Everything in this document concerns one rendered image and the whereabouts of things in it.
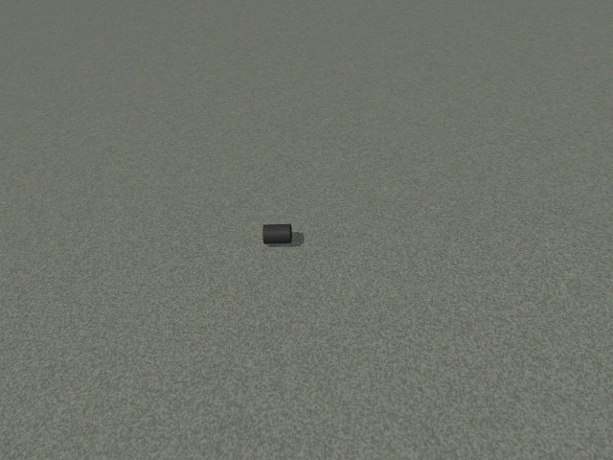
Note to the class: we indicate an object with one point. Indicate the can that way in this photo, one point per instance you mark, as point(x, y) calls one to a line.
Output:
point(277, 233)

